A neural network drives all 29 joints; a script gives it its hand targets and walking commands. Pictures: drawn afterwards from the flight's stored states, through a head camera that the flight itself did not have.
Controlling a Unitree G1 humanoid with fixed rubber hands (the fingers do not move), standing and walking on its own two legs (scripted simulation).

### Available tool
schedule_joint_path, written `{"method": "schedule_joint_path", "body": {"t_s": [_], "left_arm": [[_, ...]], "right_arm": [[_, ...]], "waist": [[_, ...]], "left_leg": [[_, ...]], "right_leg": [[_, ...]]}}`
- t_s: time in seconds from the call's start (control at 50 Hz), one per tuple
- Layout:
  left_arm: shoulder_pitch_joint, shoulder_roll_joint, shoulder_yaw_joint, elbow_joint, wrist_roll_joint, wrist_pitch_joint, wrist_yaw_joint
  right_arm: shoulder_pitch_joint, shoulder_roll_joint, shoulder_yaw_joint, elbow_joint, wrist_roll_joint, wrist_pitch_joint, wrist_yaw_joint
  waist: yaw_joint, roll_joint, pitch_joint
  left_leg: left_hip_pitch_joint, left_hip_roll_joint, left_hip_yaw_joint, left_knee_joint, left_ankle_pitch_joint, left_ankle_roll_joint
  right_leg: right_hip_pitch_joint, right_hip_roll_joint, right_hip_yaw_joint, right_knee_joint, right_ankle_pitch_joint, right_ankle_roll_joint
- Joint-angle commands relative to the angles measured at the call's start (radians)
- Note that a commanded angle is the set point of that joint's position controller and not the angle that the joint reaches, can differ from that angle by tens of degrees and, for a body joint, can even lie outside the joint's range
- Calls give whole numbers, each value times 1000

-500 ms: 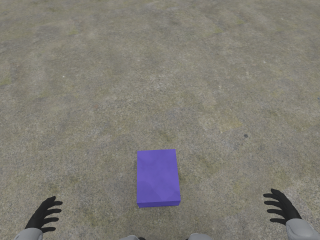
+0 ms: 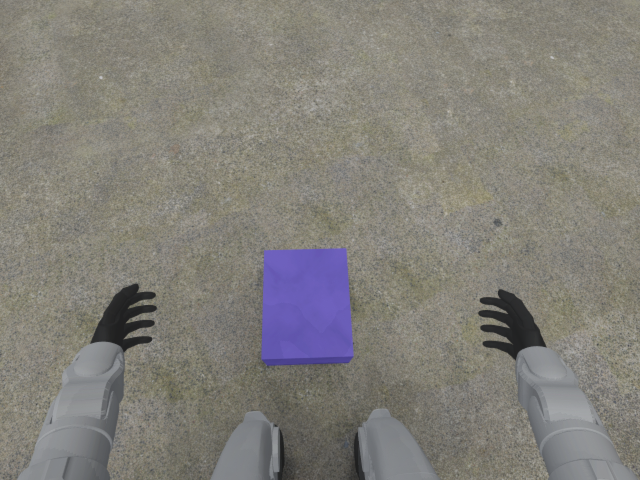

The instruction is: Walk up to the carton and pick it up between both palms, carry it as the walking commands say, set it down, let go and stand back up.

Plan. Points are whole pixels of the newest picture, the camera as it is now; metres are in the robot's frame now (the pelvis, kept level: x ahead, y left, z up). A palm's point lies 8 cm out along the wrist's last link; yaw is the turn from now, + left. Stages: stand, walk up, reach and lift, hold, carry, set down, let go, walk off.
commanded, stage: reach and lift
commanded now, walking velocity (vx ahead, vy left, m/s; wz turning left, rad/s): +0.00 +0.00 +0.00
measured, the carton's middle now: (306, 307) +0.48 +0.01 -0.64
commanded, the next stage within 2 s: none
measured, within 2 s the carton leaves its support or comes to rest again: neither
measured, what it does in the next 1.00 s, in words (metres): lowers itself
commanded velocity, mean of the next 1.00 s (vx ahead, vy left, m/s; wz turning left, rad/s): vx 0.00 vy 0.00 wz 0.00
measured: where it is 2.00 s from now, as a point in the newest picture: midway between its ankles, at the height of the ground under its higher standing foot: outside the picture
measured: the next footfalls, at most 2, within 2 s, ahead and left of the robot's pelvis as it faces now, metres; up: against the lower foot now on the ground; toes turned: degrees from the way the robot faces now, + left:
none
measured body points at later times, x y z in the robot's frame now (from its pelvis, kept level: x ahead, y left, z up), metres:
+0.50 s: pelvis -0.05 +0.00 -0.05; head +0.21 +0.01 +0.32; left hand +0.43 +0.23 -0.14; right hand +0.41 -0.23 -0.14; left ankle +0.04 +0.13 -0.68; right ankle +0.02 -0.13 -0.68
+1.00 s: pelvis -0.03 +0.00 -0.07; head +0.29 +0.01 +0.25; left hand +0.48 +0.21 -0.20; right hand +0.46 -0.21 -0.20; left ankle +0.04 +0.13 -0.68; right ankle +0.02 -0.13 -0.68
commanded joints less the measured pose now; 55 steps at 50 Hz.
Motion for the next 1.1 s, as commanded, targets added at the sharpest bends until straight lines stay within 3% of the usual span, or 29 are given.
{"method": "schedule_joint_path", "body": {"t_s": [0.0,0.16,0.26,0.38,0.58,0.66,0.76,0.84,0.94,1.08], "left_arm": [[-202,162,38,-61,-4,-10,-11],[-462,192,64,5,6,11,-41],[-635,208,79,41,-2,13,-45],[-804,180,84,110,-15,-6,-26],[-1021,135,113,180,-12,-53,10],[-1026,111,145,167,17,-67,23],[-1000,84,186,80,47,-84,28],[-952,64,195,48,57,-90,18],[-926,45,196,84,57,-106,5],[-966,82,195,158,41,-114,7]], "right_arm": [[-170,-106,-29,-97,7,-2,-27],[-429,-77,-65,-61,11,38,-55],[-597,-79,-85,-9,16,44,-58],[-771,-98,-113,73,27,14,-43],[-1017,-114,-161,163,-1,-47,-14],[-1020,-106,-196,171,-38,-66,-8],[-986,-99,-231,97,-69,-90,-1],[-939,-78,-227,53,-72,-98,6],[-923,-33,-214,71,-68,-107,8],[-986,-40,-196,143,-51,-106,-16]], "waist": [[8,-17,-508],[16,-14,-632],[5,15,-716],[-5,57,-825],[6,55,-1009],[8,51,-1078],[3,51,-1198],[4,44,-1211],[11,24,-1123],[20,6,-1088]], "left_leg": [[240,-47,24,-30,285,-22],[68,-58,46,3,164,-5],[30,-58,45,20,136,-4],[32,-50,30,49,178,-13],[18,-45,17,76,291,-19],[42,-51,11,94,393,-18],[105,-54,2,124,583,-16],[80,-53,0,142,644,-12],[-119,-59,10,188,571,-13],[-382,-70,41,338,374,-22]], "right_leg": [[87,40,-54,-89,330,33],[41,51,-56,-67,232,42],[-17,56,-68,-54,184,40],[-163,66,-93,-22,176,28],[-332,82,-101,25,221,21],[-358,90,-101,42,301,22],[-370,95,-102,60,447,24],[-394,87,-93,73,507,26],[-478,77,-81,130,488,28],[-590,80,-90,290,353,37]]}}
